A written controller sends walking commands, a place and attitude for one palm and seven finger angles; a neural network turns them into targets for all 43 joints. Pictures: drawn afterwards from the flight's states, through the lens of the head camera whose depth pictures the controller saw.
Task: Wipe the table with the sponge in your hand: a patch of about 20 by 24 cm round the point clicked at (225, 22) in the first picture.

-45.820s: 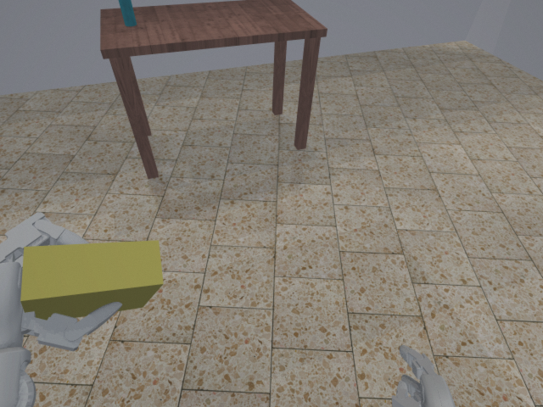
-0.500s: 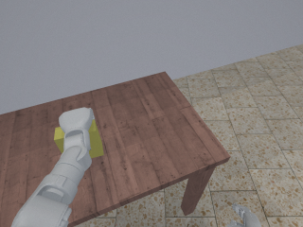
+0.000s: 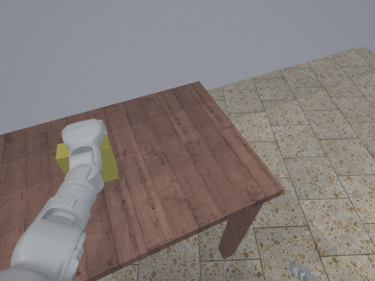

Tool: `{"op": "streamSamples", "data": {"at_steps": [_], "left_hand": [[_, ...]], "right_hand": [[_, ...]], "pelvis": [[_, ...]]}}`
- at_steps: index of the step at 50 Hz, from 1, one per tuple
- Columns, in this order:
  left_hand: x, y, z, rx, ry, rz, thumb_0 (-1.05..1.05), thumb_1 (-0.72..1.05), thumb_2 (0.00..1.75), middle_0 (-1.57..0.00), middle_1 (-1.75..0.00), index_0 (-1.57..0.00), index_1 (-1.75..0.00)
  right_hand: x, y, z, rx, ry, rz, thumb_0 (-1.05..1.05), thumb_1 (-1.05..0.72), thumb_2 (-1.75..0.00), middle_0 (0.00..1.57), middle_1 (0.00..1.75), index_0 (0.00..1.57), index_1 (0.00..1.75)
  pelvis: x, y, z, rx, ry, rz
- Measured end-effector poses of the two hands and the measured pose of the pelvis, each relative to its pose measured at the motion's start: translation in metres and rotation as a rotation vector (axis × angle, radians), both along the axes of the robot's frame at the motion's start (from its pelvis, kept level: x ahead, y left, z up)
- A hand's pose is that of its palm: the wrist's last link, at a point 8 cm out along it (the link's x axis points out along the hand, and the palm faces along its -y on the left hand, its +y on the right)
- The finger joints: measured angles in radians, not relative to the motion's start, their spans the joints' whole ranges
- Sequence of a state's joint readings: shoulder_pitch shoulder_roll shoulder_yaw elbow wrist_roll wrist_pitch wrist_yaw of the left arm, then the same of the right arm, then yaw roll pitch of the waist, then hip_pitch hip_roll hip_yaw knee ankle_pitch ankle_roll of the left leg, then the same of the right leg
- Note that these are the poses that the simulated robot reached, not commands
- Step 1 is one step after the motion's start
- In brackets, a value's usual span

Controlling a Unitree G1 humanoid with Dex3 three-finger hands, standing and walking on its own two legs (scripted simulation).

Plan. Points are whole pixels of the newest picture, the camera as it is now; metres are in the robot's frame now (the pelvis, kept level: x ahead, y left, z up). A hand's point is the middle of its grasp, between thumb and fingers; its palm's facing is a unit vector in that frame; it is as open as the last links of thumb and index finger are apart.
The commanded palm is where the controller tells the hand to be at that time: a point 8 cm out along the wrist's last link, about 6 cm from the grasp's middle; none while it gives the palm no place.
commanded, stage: wipe forward along the middle lane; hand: left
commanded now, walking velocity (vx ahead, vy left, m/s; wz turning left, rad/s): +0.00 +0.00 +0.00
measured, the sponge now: (92, 167) +0.39 +0.27 -0.02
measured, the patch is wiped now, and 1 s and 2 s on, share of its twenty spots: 1.00 1.00 1.00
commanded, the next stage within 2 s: slide back across to the first lane in 0.20 s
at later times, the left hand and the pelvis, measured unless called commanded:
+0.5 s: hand (85, 140) +0.44 +0.28 +0.04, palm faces -0.07 -0.05 -1.00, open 9.4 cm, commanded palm +0.40 +0.28 +0.08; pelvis +0.01 +0.02 +0.00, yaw -1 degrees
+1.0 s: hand (60, 147) +0.41 +0.33 +0.04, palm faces -0.11 -0.04 -0.99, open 9.5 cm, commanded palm +0.39 +0.33 +0.08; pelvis +0.03 +0.02 +0.00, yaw +0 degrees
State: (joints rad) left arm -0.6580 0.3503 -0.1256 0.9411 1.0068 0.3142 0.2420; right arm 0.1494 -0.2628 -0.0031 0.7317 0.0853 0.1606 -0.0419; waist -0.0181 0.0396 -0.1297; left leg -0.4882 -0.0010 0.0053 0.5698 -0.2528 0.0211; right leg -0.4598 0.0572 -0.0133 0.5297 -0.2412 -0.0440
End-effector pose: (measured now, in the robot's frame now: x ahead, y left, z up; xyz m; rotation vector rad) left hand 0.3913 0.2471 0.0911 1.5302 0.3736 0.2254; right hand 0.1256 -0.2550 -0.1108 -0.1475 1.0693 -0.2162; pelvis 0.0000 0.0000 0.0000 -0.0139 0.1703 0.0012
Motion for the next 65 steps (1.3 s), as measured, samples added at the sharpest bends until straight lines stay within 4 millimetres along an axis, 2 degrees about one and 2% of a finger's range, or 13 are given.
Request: {"op": "streamSamples", "data": {"at_steps": [7,15,23,29,40,48,58,65], "left_hand": [[0.014,0.009,0.002,0.012,-0.001,0.002,0.00,-0.50,1.08,-0.81,-1.40,-0.84,-1.37],[0.032,0.018,0.001,0.026,0.011,0.010,0.00,-0.50,1.08,-0.81,-1.41,-0.84,-1.38],[0.030,0.024,0.000,-0.006,-0.012,0.001,0.00,-0.50,1.08,-0.80,-1.41,-0.83,-1.39],[0.026,0.034,0.002,-0.005,-0.027,0.019,0.00,-0.49,1.08,-0.79,-1.42,-0.82,-1.40],[0.014,0.066,0.005,0.005,0.006,0.054,-0.01,-0.48,1.08,-0.78,-1.43,-0.81,-1.41],[0.005,0.078,0.002,0.001,0.017,0.037,-0.01,-0.47,1.08,-0.77,-1.44,-0.80,-1.42],[0.004,0.084,0.001,0.016,0.014,0.027,-0.01,-0.47,1.07,-0.78,-1.43,-0.80,-1.41],[-0.012,0.080,0.001,0.000,-0.030,0.043,-0.01,-0.46,1.07,-0.76,-1.45,-0.79,-1.43]], "right_hand": [[-0.016,0.004,-0.003,-0.011,0.036,-0.016,0.01,-0.90,-0.90,0.20,0.29,0.20,0.30],[-0.043,0.006,-0.010,-0.014,0.105,-0.053,0.00,-0.90,-0.90,0.20,0.29,0.20,0.30],[-0.058,0.012,-0.013,0.003,0.146,-0.085,0.01,-0.90,-0.90,0.20,0.29,0.20,0.30],[-0.047,0.016,-0.008,0.011,0.120,-0.076,0.01,-0.90,-0.90,0.20,0.29,0.20,0.30],[0.002,0.018,0.005,-0.006,0.030,-0.016,0.01,-0.90,-0.90,0.20,0.29,0.20,0.30],[0.030,0.019,0.010,-0.018,0.001,0.022,0.00,-0.90,-0.90,0.20,0.29,0.20,0.30],[0.034,0.022,0.007,-0.008,0.015,0.029,0.00,-0.90,-0.90,0.20,0.29,0.20,0.30],[0.032,0.024,0.003,0.020,0.016,0.017,0.01,-0.90,-0.90,0.20,0.29,0.20,0.30]], "pelvis": [[-0.002,0.006,-0.002,-0.005,0.021,0.002],[-0.001,0.013,-0.004,-0.012,0.053,-0.006],[0.006,0.019,-0.003,-0.015,0.048,-0.018],[0.010,0.021,0.000,-0.014,0.027,-0.017],[0.019,0.023,0.003,-0.015,0.008,-0.005],[0.026,0.023,0.004,-0.016,-0.002,0.009],[0.032,0.023,0.004,-0.016,0.009,0.005],[0.034,0.026,0.004,-0.017,-0.001,-0.004]]}}
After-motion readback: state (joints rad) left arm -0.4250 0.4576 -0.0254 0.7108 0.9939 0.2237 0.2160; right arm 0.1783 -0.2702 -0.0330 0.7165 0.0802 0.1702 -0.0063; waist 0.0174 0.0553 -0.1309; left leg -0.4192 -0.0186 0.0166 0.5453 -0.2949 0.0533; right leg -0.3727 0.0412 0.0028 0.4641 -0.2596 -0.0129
